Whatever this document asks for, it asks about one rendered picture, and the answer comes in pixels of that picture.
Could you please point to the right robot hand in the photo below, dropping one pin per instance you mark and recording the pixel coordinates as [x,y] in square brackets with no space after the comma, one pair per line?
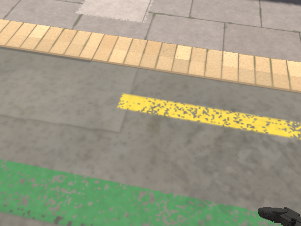
[285,216]

